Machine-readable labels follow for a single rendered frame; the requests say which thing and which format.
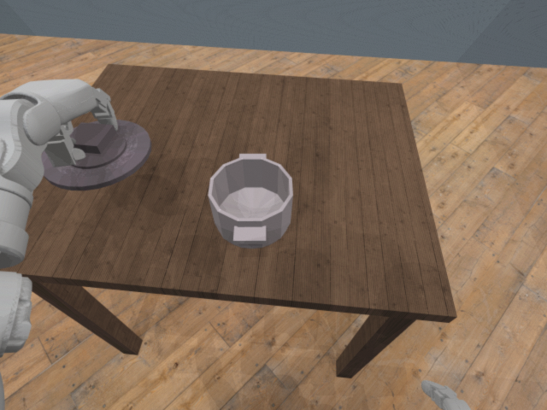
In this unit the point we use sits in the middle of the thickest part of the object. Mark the lid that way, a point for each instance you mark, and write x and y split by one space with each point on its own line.
127 151

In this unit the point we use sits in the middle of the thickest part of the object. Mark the robot right hand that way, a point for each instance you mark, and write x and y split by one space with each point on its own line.
443 396

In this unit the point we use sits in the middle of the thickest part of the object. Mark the robot left hand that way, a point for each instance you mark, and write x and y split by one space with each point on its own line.
71 98

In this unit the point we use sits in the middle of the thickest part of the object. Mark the knob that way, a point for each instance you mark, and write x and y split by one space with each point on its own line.
93 138

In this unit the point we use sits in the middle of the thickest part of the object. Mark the robot left forearm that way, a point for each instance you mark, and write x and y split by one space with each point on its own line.
27 123

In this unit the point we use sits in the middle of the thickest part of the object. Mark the left robot upper arm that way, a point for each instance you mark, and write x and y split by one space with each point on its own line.
15 311

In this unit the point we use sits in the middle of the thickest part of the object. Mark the table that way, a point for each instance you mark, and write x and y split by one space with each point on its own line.
362 237

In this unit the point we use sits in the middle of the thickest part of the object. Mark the pot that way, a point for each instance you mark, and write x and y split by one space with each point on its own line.
251 201

